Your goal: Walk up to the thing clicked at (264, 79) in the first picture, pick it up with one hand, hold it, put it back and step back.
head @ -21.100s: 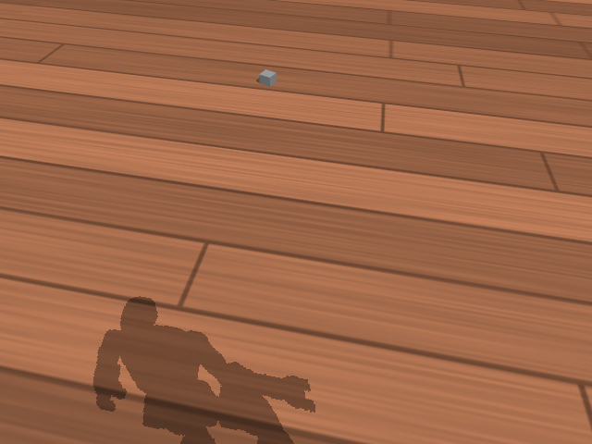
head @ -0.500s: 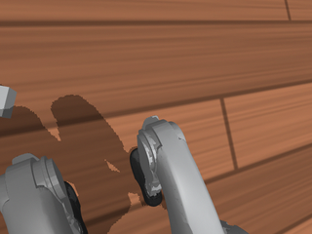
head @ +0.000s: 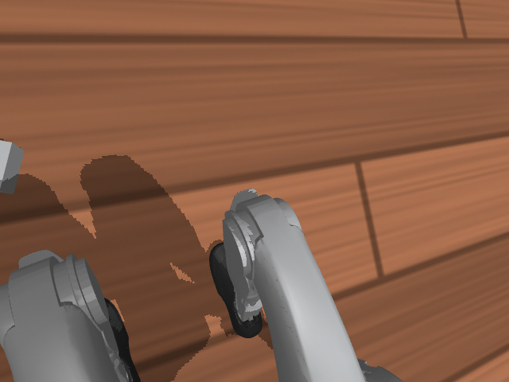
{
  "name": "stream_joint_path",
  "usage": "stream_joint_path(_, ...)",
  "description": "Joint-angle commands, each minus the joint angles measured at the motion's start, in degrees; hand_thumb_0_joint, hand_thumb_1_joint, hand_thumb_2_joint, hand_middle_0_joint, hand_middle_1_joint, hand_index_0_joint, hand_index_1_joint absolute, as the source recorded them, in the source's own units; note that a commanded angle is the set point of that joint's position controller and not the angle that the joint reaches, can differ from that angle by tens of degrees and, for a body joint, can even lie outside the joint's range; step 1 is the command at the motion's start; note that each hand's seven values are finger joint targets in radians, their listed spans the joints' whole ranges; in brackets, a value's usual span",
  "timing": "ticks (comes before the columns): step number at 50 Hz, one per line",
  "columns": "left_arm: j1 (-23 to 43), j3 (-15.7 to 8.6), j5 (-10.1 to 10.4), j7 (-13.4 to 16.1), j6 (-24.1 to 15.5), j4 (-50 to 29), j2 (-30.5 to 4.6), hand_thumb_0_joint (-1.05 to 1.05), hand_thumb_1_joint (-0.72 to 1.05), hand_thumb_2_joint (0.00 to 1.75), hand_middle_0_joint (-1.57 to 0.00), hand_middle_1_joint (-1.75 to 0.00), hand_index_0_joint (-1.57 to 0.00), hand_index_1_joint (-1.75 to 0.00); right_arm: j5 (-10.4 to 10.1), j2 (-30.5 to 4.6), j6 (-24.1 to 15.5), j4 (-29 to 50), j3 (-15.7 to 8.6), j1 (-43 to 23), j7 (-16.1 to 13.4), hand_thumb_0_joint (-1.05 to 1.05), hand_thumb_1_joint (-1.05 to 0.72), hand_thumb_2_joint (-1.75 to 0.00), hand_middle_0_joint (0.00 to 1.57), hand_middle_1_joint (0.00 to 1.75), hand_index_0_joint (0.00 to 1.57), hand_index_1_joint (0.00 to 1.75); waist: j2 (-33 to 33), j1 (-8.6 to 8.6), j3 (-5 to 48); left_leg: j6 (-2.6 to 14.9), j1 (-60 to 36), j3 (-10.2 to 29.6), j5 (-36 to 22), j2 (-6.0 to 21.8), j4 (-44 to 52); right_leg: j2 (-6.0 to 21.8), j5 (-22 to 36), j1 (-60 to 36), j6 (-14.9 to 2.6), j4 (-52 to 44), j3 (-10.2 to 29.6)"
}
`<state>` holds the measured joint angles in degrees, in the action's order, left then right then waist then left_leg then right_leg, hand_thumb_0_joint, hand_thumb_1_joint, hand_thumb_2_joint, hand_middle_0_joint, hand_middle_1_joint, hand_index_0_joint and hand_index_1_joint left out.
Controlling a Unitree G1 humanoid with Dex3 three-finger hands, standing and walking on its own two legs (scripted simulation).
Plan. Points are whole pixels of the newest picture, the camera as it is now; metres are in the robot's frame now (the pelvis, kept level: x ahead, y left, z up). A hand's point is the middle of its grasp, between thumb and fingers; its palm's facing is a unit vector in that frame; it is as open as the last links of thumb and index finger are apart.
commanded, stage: approach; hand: left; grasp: from above
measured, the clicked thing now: out of the picture +0.47 +0.28 -0.30
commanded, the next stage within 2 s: rest palm in 0.90 s
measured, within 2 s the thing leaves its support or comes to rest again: neither
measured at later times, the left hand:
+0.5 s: hand out of the picture +0.48 +0.27 -0.20, palm faces -0.10 -0.43 -0.90, open 14.2 cm
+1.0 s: hand out of the picture +0.46 +0.30 -0.22, palm faces -0.07 -0.43 -0.90, open 14.0 cm
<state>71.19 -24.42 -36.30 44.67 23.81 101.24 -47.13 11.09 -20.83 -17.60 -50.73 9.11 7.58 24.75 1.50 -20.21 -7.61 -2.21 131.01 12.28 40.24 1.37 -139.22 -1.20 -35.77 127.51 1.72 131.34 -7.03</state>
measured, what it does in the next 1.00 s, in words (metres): stands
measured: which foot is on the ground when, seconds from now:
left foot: down 0.00-1.00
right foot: down 0.00-1.00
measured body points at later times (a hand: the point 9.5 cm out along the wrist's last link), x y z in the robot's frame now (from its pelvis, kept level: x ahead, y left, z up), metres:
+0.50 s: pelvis +0.00 +0.00 +0.00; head +0.28 +0.06 +0.34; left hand +0.49 +0.28 -0.15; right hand -0.03 -0.27 -0.06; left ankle +0.07 +0.14 -0.30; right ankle +0.12 -0.12 -0.30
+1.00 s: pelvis +0.00 +0.00 +0.00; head +0.29 +0.08 +0.33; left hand +0.46 +0.32 -0.16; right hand -0.02 -0.25 -0.07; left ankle +0.07 +0.14 -0.30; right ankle +0.12 -0.12 -0.30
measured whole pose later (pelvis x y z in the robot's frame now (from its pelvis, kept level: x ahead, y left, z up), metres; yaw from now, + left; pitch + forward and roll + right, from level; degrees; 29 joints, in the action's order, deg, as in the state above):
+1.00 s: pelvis +0.00 +0.00 +0.00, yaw -1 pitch +30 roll -11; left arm 75.1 -19.3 -31.8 46.7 25.7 100.1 -48.9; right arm 11.9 -20.9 -18.1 -49.4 12.2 7.4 26.0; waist 3.8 -22.5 -11.1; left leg -2.3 130.7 13.5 39.9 1.0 -139.7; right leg -1.2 -35.4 126.3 2.0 130.9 -8.0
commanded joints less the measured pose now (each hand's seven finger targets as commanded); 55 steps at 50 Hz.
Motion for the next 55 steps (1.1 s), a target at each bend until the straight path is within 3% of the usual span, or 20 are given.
stream_joint_path(1, 14.96, 2.26, -1.45, 2.26, 0.05, -5.56, -11.28, 0.0, -0.52, 0.96, -0.11, -1.02, -0.1, -1.02, -0.23, -17.66, 0.32, -0.91, -4.18, 14.39, 0.36, 0.0, -0.9, -0.9, 0.2, 0.3, 0.2, 0.3, -23.51, -1.78, 41.9, 2.48, -27.15, -6.1, -11.22, 0.91, 14.23, -1.87, 13.15, -24.16, -2.55, -12.22, -5.19)
stream_joint_path(2, 16.48, 2.85, -1.64, 2.08, 0.11, -5.8, -11.14, 0.0, -0.52, 0.97, -0.1, -1.02, -0.1, -1.03, 0.13, -16.15, 0.41, -2.48, -3.11, 15.22, 0.52, 0.0, -0.9, -0.9, 0.2, 0.3, 0.2, 0.3, -22.02, -2.72, 40.04, 2.6, -25.82, -5.74, -10.24, 0.95, 13.83, -1.66, 12.52, -23.16, -2.22, -12.27, -5.49)
stream_joint_path(4, 15.63, 2.91, -1.04, 2.01, -0.11, -5.95, -11.01, 0.0, -0.56, 1.01, -0.11, -1.0, -0.08, -1.02, 0.08, -16.86, 0.21, -2.39, -3.39, 15.38, 0.55, 0.0, -0.91, -0.9, 0.2, 0.3, 0.2, 0.3, -20.2, -3.25, 38.94, 2.95, -24.1, -5.87, -9.17, 0.74, 13.86, -1.8, 11.77, -24.49, -1.95, -12.88, -5.41)
stream_joint_path(5, 14.08, 1.9, -0.8, 2.08, -0.29, -5.83, -11.31, 0.0, -0.54, 1.02, -0.1, -1.01, -0.08, -1.03, -0.11, -16.78, 0.17, -2.25, -3.53, 15.86, 0.54, 0.0, -0.9, -0.89, 0.2, 0.3, 0.2, 0.3, -20.18, -2.35, 39.93, 2.87, -24.53, -5.99, -10.21, 0.8, 14.04, -1.86, 12.36, -25.44, -2.0, -12.88, -5.24)
stream_joint_path(7, 13.9, 2.17, -0.67, 2.12, -0.1, -6.05, -10.54, 0.0, -0.53, 1.0, -0.11, -1.0, -0.09, -1.02, -0.24, -16.8, 0.04, -1.97, -3.5, 15.66, 0.69, 0.0, -0.9, -0.89, 0.2, 0.3, 0.2, 0.3, -21.44, -2.13, 41.2, 2.51, -27.29, -5.2, -10.88, 1.0, 14.19, -1.78, 12.84, -24.04, -2.25, -12.29, -5.71)
stream_joint_path(9, 16.7, 4.49, -0.33, 2.16, 0.0, -5.54, -8.27, 0.0, -0.53, 1.0, -0.11, -1.0, -0.09, -1.02, 0.23, -17.09, -0.04, -2.66, -3.48, 15.26, 0.82, 0.0, -0.9, -0.89, 0.2, 0.3, 0.2, 0.3, -20.91, -4.16, 38.35, 2.66, -25.74, -5.12, -9.19, 0.9, 13.99, -1.66, 12.09, -22.71, -2.06, -12.34, -5.94)
stream_joint_path(14, 22.32, 6.36, 0.73, 3.07, -0.75, -5.41, -5.84, 0.0, -0.57, 1.03, -0.1, -1.01, -0.07, -1.03, 0.8, -17.57, -0.85, -3.37, -3.3, 16.44, 0.56, 0.0, -0.9, -0.89, 0.2, 0.3, 0.2, 0.3, -21.62, -6.73, 38.85, 2.3, -28.36, -4.23, -8.67, 0.81, 14.21, -1.4, 11.42, -22.08, -2.1, -12.49, -6.34)
stream_joint_path(18, 25.35, 7.13, -0.73, 4.5, -0.93, -3.78, -7.46, 0.0, -0.61, 1.05, -0.09, -1.01, -0.06, -1.04, 1.04, -18.56, -1.0, -4.12, -2.61, 15.91, 0.15, 0.0, -0.9, -0.9, 0.2, 0.3, 0.2, 0.3, -23.18, -8.0, 37.59, 2.22, -28.09, -4.25, -7.37, 0.69, 14.3, -1.36, 10.94, -22.03, -2.12, -12.98, -6.22)
stream_joint_path(20, 26.16, 6.47, -1.72, 5.1, -0.91, -2.89, -9.37, 0.0, -0.61, 1.06, -0.09, -1.01, -0.06, -1.04, 0.82, -18.94, -1.08, -4.2, -2.37, 16.61, 0.0, 0.0, -0.9, -0.9, 0.2, 0.3, 0.2, 0.3, -23.71, -7.97, 38.04, 2.32, -28.19, -4.41, -7.68, 0.7, 14.13, -1.51, 11.05, -22.59, -2.07, -13.5, -6.04)
stream_joint_path(23, 24.32, 6.34, -1.11, 5.51, -0.01, -1.69, -10.45, 0.0, -0.61, 1.06, -0.09, -1.01, -0.05, -1.04, 1.47, -19.19, -1.11, -3.07, -1.77, 14.63, 0.16, 0.0, -0.9, -0.9, 0.2, 0.3, 0.2, 0.3, -22.69, -8.04, 35.13, 2.74, -27.33, -4.57, -7.76, 0.46, 13.59, -1.01, 11.23, -23.86, -1.5, -12.77, -6.58)
stream_joint_path(27, 22.45, 4.85, -2.16, 6.23, 1.04, -0.36, -14.56, 0.0, -0.61, 1.05, -0.09, -1.0, -0.06, -1.04, 1.43, -19.55, -0.28, -1.15, -0.92, 15.25, 0.76, 0.0, -0.9, -0.9, 0.2, 0.3, 0.2, 0.3, -20.99, -7.5, 36.42, 3.42, -24.29, -5.06, -10.39, 0.56, 12.85, -1.51, 14.58, -27.85, -0.85, -13.33, -6.08)
stream_joint_path(30, 19.62, 3.94, -0.73, 6.1, 2.11, -0.88, -16.32, 0.0, -0.61, 1.03, -0.09, -1.01, -0.06, -1.04, 1.62, -19.27, -0.09, 0.7, -0.33, 13.86, 0.99, 0.0, -0.9, -0.9, 0.2, 0.3, 0.2, 0.3, -18.5, -7.08, 36.24, 4.06, -22.4, -5.61, -10.91, 0.36, 12.06, -1.49, 15.39, -30.91, -0.03, -14.11, -5.85)
stream_joint_path(33, 16.25, 3.31, 0.31, 6.08, 2.85, -1.88, -17.31, 0.0, -0.6, 1.02, -0.09, -1.0, -0.06, -1.03, 0.93, -19.55, 0.42, 1.23, -0.67, 13.53, 1.3, 0.0, -0.91, -0.9, 0.2, 0.3, 0.2, 0.3, -19.36, -5.51, 36.98, 3.89, -22.67, -5.09, -10.29, 0.79, 13.02, -1.93, 14.88, -31.37, -0.15, -14.17, -6.21)
stream_joint_path(35, 15.29, 2.36, 2.11, 6.09, 2.72, -3.06, -16.79, 0.0, -0.59, 1.03, -0.09, -0.99, -0.06, -1.02, 0.64, -18.73, 0.8, 2.78, -0.02, 13.89, 1.72, 0.0, -0.9, -0.9, 0.2, 0.3, 0.2, 0.3, -19.09, -5.05, 38.44, 3.84, -22.78, -4.95, -11.49, 1.01, 12.34, -2.27, 15.9, -32.1, -0.25, -13.95, -6.0)
stream_joint_path(37, 17.55, 2.93, 3.33, 5.55, 2.37, -5.72, -16.95, 0.0, -0.59, 1.04, -0.1, -0.99, -0.06, -1.03, 0.88, -18.84, 0.81, 1.55, 0.05, 13.59, 1.63, 0.0, -0.91, -0.9, 0.2, 0.3, 0.2, 0.3, -19.73, -6.15, 37.09, 3.95, -21.84, -5.06, -9.86, 1.01, 12.37, -2.37, 14.71, -31.54, -0.14, -14.04, -5.96)
stream_joint_path(41, 19.88, 3.19, 3.87, 5.31, 1.28, -8.83, -16.05, 0.0, -0.56, 1.02, -0.11, -0.98, -0.08, -1.01, 0.82, -18.93, 0.62, 0.71, 0.01, 14.25, 1.7, 0.0, -0.9, -0.9, 0.2, 0.3, 0.2, 0.3, -22.23, -6.99, 37.29, 3.4, -24.94, -4.12, -8.87, 1.43, 12.43, -2.07, 12.91, -28.88, -0.76, -13.68, -6.45)
stream_joint_path(47, 27.49, 7.42, 2.79, 4.27, 0.39, -10.72, -9.41, 0.0, -0.56, 1.08, -0.11, -1.02, -0.08, -1.05, 0.61, -19.31, -0.03, -2.13, -1.11, 15.93, 1.46, 0.0, -0.9, -0.9, 0.2, 0.3, 0.2, 0.3, -28.57, -9.76, 39.83, 1.66, -31.21, -2.79, -7.31, 1.66, 14.31, -1.74, 12.08, -23.58, -2.13, -13.1, -7.03)
stream_joint_path(49, 27.63, 9.71, 2.05, 3.8, 0.85, -8.31, -5.98, 0.0, -0.57, 1.08, -0.11, -1.02, -0.08, -1.05, 0.62, -18.87, -0.24, -2.72, -1.06, 16.03, 1.55, 0.0, -0.9, -0.9, 0.2, 0.3, 0.2, 0.3, -27.97, -10.51, 38.04, 1.28, -30.91, -2.6, -7.55, 1.32, 14.61, -1.54, 12.38, -22.16, -2.24, -12.65, -7.29)
stream_joint_path(54, 23.84, 10.26, 0.89, 4.28, 2.04, -3.29, -6.04, 0.0, -0.61, 1.08, -0.09, -0.96, -0.04, -1.01, 0.11, -19.77, -0.23, -0.97, -1.16, 15.31, 1.67, 0.0, -0.89, -0.9, 0.2, 0.3, 0.2, 0.3, -24.38, -9.61, 33.79, 1.93, -29.59, -2.36, -9.46, 0.82, 14.17, -1.45, 13.81, -21.99, -1.92, -12.02, -7.29)
stream_joint_path(55, 23.26, 9.71, 0.11, 4.58, 2.33, -1.75, -7.75, 0.0, -0.61, 1.08, -0.09, -0.97, -0.05, -1.02, -0.02, -20.17, -0.06, -1.57, -1.26, 15.6, 1.62, 0.0, -0.89, -0.9, 0.2, 0.3, 0.2, 0.3, -22.78, -9.29, 33.02, 2.28, -26.99, -2.6, -8.67, 0.75, 14.47, -1.67, 13.41, -22.7, -1.72, -12.82, -7.18)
